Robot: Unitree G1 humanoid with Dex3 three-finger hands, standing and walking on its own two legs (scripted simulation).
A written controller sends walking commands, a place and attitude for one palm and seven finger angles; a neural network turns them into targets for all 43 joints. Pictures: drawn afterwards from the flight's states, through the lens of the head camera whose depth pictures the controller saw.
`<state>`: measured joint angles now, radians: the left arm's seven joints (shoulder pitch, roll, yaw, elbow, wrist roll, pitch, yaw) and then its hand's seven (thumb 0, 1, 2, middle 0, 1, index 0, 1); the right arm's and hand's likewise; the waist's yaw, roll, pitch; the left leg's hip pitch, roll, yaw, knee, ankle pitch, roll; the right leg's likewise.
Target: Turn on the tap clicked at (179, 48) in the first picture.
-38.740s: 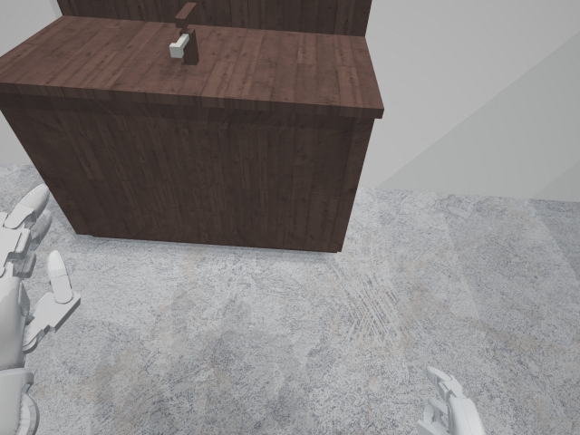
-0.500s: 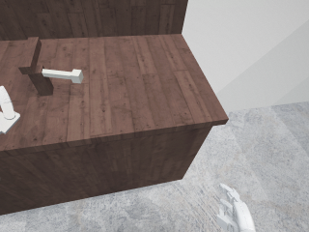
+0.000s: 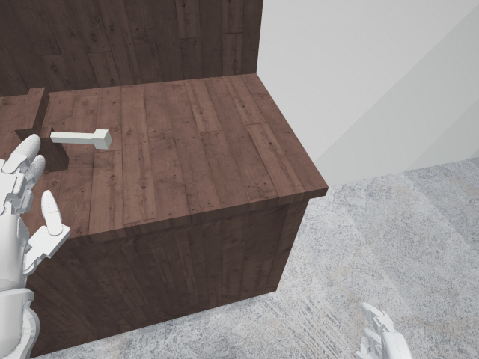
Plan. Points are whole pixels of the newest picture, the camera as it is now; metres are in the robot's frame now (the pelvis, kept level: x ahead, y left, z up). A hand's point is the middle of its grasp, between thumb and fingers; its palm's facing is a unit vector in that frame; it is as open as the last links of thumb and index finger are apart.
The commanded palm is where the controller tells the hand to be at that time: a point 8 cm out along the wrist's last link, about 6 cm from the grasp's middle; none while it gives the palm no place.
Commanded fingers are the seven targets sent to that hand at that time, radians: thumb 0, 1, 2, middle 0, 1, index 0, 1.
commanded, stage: come to a stop and stand still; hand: left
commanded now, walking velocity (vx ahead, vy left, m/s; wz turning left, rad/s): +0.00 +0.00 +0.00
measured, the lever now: (102, 139) +0.48 +0.33 +0.08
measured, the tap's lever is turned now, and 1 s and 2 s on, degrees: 74 74 74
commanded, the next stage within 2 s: look again from close up in 0.62 s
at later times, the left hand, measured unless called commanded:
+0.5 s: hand (42, 224) +0.23 +0.28 +0.16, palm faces +0.42 -0.85 -0.33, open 7.4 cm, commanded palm +0.17 +0.31 +0.18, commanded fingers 0.00 0.90 0.90 -0.20 -0.30 -0.20 -0.30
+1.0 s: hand (52, 224) +0.23 +0.27 +0.16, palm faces +0.41 -0.85 -0.34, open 7.4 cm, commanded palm +0.17 +0.30 +0.18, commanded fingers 0.00 0.90 0.90 -0.20 -0.30 -0.20 -0.30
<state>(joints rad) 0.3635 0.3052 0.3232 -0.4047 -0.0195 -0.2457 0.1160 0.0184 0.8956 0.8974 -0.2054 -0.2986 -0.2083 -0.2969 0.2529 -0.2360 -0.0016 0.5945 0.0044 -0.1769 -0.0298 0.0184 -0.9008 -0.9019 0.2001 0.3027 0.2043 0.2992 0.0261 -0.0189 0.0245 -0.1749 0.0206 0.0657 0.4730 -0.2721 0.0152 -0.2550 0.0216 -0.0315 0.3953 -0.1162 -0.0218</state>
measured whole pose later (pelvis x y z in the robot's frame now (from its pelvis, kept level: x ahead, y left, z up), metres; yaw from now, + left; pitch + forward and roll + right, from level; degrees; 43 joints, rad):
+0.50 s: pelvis +0.02 +0.03 +0.00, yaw +1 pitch -2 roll -1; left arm 0.39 0.34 0.35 -0.44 -0.03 -0.20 0.11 0.02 0.89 0.90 -0.21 -0.30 -0.21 -0.30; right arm 0.20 -0.17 0.02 0.57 0.01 -0.13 -0.01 0.02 -0.90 -0.90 0.20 0.30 0.21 0.30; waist 0.03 -0.04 0.07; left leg -0.13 -0.02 0.07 0.46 -0.29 0.05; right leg -0.22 -0.01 -0.03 0.41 -0.15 0.02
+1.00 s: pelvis +0.02 +0.02 +0.00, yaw +1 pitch -2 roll -1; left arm 0.41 0.34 0.34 -0.46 -0.03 -0.20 0.12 0.02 0.90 0.90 -0.21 -0.30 -0.21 -0.30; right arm 0.21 -0.19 0.01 0.57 0.01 -0.11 -0.02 0.02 -0.90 -0.90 0.20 0.30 0.21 0.30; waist 0.02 -0.03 0.08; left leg -0.13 -0.01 0.06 0.45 -0.29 0.04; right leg -0.22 -0.01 -0.03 0.40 -0.15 0.01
